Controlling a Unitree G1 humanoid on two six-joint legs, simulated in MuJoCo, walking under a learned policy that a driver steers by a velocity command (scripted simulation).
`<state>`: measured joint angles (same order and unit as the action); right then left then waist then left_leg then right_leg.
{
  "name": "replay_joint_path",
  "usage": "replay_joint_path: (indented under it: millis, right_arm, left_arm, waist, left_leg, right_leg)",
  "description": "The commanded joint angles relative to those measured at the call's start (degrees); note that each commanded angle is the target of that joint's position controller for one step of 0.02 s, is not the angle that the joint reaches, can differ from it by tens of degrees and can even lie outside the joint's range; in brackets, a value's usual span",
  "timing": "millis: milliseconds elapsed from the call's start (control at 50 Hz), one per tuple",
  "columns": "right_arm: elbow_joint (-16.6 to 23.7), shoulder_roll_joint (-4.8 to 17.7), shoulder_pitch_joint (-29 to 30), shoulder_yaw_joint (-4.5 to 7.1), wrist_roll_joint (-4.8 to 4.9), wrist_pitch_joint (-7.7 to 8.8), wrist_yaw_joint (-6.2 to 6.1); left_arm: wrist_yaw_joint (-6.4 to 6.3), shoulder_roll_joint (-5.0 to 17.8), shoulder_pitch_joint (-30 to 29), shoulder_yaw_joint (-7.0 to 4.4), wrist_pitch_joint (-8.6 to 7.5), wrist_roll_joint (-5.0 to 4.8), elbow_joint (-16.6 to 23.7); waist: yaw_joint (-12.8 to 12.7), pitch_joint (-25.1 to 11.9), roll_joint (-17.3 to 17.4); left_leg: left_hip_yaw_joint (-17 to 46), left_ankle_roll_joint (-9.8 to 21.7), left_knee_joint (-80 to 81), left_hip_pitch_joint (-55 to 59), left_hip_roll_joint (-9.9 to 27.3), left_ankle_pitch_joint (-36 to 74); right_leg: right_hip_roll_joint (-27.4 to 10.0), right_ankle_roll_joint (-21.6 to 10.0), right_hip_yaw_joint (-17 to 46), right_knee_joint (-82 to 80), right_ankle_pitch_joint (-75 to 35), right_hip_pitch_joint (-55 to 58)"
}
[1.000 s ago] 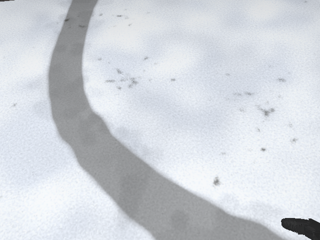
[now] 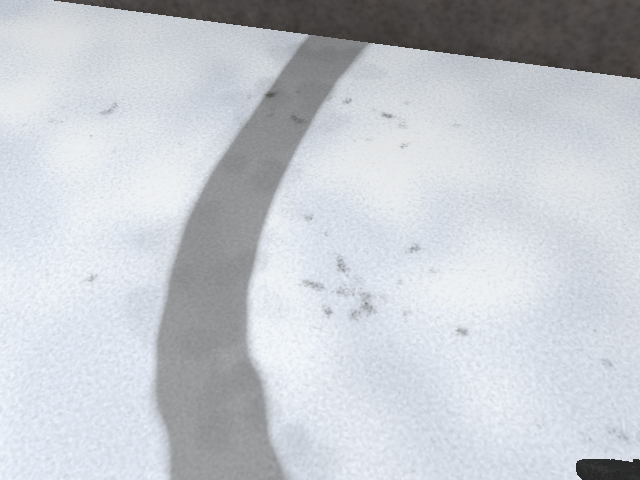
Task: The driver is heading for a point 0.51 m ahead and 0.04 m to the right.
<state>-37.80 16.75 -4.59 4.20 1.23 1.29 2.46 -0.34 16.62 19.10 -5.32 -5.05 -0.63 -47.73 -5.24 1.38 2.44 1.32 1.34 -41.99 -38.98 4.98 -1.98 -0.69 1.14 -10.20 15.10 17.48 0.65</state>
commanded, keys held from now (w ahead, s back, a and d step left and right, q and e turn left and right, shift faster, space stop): w+q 0.10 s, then w+e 0.42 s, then no key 0.48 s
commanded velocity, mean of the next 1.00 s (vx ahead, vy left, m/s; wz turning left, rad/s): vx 0.36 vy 0.00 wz -0.04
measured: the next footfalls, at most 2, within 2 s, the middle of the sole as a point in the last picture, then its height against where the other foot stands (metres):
left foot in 0.10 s outside the picture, level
right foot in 0.66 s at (397, 445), level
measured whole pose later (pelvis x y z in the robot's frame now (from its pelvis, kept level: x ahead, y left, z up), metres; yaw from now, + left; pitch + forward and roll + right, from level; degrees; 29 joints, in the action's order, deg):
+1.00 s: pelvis +0.46 +0.03 +0.00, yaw -6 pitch +1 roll -1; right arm -47.0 15.2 -9.9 2.3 -0.2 -0.7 -2.0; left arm 0.7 13.3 7.8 -1.8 -1.3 1.3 -45.3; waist -0.4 1.3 1.6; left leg 3.2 -3.1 -38.7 -25.0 4.9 -13.8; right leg 4.0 -3.5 -1.3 25.6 8.6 -18.5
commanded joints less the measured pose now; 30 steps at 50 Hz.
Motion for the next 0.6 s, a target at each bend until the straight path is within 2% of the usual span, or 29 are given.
replay_joint_path:
  millis: [20,60,80,100,120,140,160,180,200,220,240,280,320,380,440,520,560,600]
  right_arm:
    - [5.97,2.59,5.04,0.32,0.00,0.43,0.86]
    - [6.16,4.51,2.15,1.37,-0.37,0.11,0.88]
    - [4.49,6.27,-4.72,2.58,-0.32,-0.03,0.70]
    - [1.74,10.02,-14.66,4.57,-0.13,-0.34,-0.07]
    - [0.96,15.37,-19.02,5.46,0.12,-0.41,-1.30]
    - [2.62,15.91,-19.00,4.48,-0.02,0.52,-0.94]
    - [1.83,11.07,-18.86,3.22,-0.62,1.02,-0.57]
    - [1.58,9.35,-15.89,2.58,-0.60,1.48,-0.58]
    - [1.57,7.51,-11.66,1.87,-0.73,1.81,-0.63]
    - [1.62,5.54,-8.88,1.19,-1.29,2.25,-0.56]
    - [1.56,4.68,-7.54,0.89,-1.71,2.67,-0.56]
    - [0.33,4.95,-7.31,1.04,-1.68,3.89,-0.61]
    - [-1.25,5.44,-8.36,1.27,-2.01,4.60,-1.00]
    - [-2.91,5.29,-9.75,1.17,-2.15,4.71,-1.81]
    - [-3.93,5.87,-10.11,1.12,-1.95,4.70,-2.31]
    - [-6.47,6.66,-13.73,1.45,-1.50,3.66,-2.76]
    - [-7.24,6.88,-14.18,1.40,-1.18,2.39,-3.18]
    - [-7.28,8.38,-13.75,1.56,-0.72,1.46,-3.86]
  left_arm:
    - [-0.22,10.55,-3.35,-2.44,-0.33,-0.99,3.62]
    - [-0.50,12.48,-3.38,-2.99,0.37,-1.49,3.51]
    - [-0.69,12.63,-3.79,-2.94,0.84,-1.73,3.59]
    - [-0.98,10.85,-2.49,-2.18,0.87,-1.19,3.81]
    - [-0.59,4.30,0.67,0.16,0.37,1.55,5.52]
    - [0.19,3.36,2.85,1.47,-1.55,0.64,6.70]
    - [0.82,8.71,-2.76,-0.02,-2.33,-2.01,6.70]
    - [0.85,8.51,-5.70,0.25,-2.56,-2.46,7.46]
    - [0.24,7.75,-6.73,0.39,-2.34,-1.32,6.77]
    - [-0.01,7.90,-6.05,0.08,-1.65,-0.56,6.30]
    - [0.13,7.59,-3.91,0.03,-0.72,-0.70,5.50]
    - [0.05,5.74,-2.12,0.28,0.82,-0.84,4.54]
    - [-0.21,4.82,-4.65,0.49,1.53,-0.72,5.03]
    - [0.14,4.08,-7.92,0.57,1.28,-0.82,5.68]
    - [1.17,2.97,-11.68,1.00,0.87,-0.86,6.58]
    - [2.72,1.46,-17.51,1.88,0.79,-0.77,9.53]
    - [3.62,0.73,-19.49,2.20,0.49,0.09,11.33]
    - [4.25,1.92,-16.75,1.67,0.10,0.66,11.84]
  waist:
    - [2.02,2.09,-6.33]
    - [4.61,-0.71,-7.85]
    - [8.76,-4.36,-7.27]
    - [12.99,-9.55,-5.36]
    - [11.40,-14.06,8.32]
    - [9.81,-24.90,12.93]
    - [12.59,-20.37,4.55]
    - [11.57,-13.29,3.74]
    - [9.14,-9.23,-0.49]
    - [6.96,-6.88,0.65]
    - [5.27,-6.28,1.72]
    - [4.03,-5.46,1.31]
    - [4.53,-2.91,0.11]
    - [5.87,-1.23,0.00]
    - [7.49,0.39,0.26]
    - [10.16,3.42,-0.66]
    - [10.01,4.24,-0.98]
    - [7.80,0.50,1.92]
  left_leg:
    - [-2.45,2.06,3.75,2.25,-1.00,-3.42]
    - [-6.22,4.39,5.24,9.60,-4.76,-9.40]
    - [-8.12,6.06,8.68,19.22,-7.62,-7.69]
    - [-6.12,8.25,9.86,35.43,-8.71,-5.14]
    - [17.64,14.30,11.54,54.30,6.32,-4.30]
    - [45.90,22.96,22.60,62.54,16.66,-14.73]
    - [38.85,19.21,24.29,59.29,15.35,-15.61]
    - [29.45,16.71,23.84,51.15,13.47,-11.89]
    - [22.85,14.40,24.16,42.36,11.08,-6.74]
    - [18.20,13.41,25.37,35.81,9.18,-0.82]
    - [15.32,12.94,27.25,31.99,8.08,1.01]
    - [10.86,13.06,30.34,29.05,7.70,4.42]
    - [6.35,12.29,32.26,28.98,7.24,7.72]
    - [0.38,9.87,33.11,31.77,6.02,10.42]
    - [-3.78,7.72,34.43,33.59,5.69,9.61]
    - [-6.17,7.31,33.17,41.99,8.46,13.23]
    - [-7.14,7.21,28.65,43.87,8.96,24.63]
    - [-7.24,6.30,21.45,45.28,8.82,43.10]
  right_leg:
    - [-16.05,-8.29,4.25,-2.31,-25.97,-0.24]
    - [-15.73,-6.99,1.53,5.83,-44.57,1.41]
    - [-14.14,-5.74,-0.66,15.30,-51.77,0.09]
    - [-11.81,-3.68,-2.00,28.97,-47.92,-8.31]
    - [-6.44,-0.66,-1.86,50.00,-6.75,-30.23]
    - [1.11,0.23,10.51,62.80,17.44,-42.35]
    - [-2.22,-0.49,14.57,65.47,12.88,-47.49]
    - [-4.68,-1.53,13.40,62.76,8.49,-48.31]
    - [-7.39,-1.70,13.23,58.69,4.08,-45.19]
    - [-8.83,-1.65,13.69,55.50,1.30,-41.48]
    - [-9.62,-1.64,14.17,54.61,-0.93,-38.24]
    - [-9.57,-0.95,14.14,52.44,-4.16,-37.01]
    - [-9.11,-0.18,15.13,48.40,-9.18,-40.24]
    - [-6.95,-0.04,16.68,39.15,-18.69,-42.76]
    - [-5.26,-0.78,14.56,29.76,-26.12,-41.32]
    - [-4.39,-2.32,12.23,22.61,-24.34,-45.02]
    - [-2.63,-3.24,9.48,19.23,-19.27,-43.93]
    - [1.13,-4.85,6.22,18.22,-14.09,-36.92]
